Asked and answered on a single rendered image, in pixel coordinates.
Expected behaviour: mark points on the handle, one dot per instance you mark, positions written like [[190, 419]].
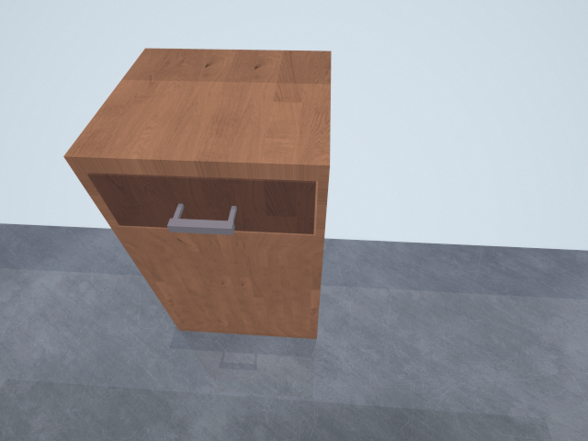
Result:
[[201, 226]]

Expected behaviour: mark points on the cabinet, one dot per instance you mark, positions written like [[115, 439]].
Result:
[[255, 114]]

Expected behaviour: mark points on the drawer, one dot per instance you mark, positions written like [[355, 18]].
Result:
[[263, 205]]

